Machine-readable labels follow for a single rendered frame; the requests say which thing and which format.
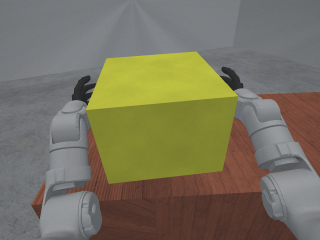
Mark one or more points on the right robot forearm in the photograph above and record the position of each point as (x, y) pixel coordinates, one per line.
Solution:
(275, 149)

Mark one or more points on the robot right hand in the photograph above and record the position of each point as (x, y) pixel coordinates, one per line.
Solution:
(234, 83)

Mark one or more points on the pedestal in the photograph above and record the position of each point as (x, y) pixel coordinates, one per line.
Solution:
(222, 205)

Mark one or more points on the robot left hand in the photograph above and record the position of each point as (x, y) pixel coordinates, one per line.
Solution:
(80, 90)

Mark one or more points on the left robot upper arm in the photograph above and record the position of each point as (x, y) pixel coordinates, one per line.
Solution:
(72, 216)

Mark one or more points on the carton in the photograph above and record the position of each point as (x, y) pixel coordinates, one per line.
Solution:
(159, 116)

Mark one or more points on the right robot upper arm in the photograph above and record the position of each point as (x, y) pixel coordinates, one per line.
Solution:
(293, 197)

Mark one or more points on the left robot forearm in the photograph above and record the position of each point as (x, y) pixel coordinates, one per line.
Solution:
(68, 147)

